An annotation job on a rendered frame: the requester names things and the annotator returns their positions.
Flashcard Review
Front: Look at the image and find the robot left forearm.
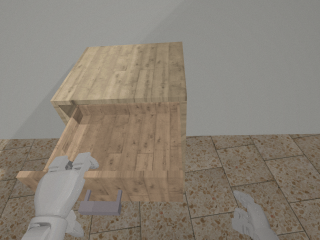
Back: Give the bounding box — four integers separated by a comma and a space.
21, 214, 68, 240

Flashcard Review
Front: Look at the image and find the cabinet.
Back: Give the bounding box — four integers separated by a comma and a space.
50, 41, 187, 193

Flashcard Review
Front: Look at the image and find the robot right hand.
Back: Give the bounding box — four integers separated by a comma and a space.
231, 190, 271, 240

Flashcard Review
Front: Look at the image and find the drawer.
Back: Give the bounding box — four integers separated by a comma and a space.
16, 101, 184, 202

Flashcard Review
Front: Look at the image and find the robot left hand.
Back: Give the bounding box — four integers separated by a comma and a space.
34, 152, 99, 238

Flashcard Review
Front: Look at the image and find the robot right forearm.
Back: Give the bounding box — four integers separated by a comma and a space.
253, 227, 280, 240

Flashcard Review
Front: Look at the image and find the handle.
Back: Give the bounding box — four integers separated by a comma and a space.
78, 189, 123, 216

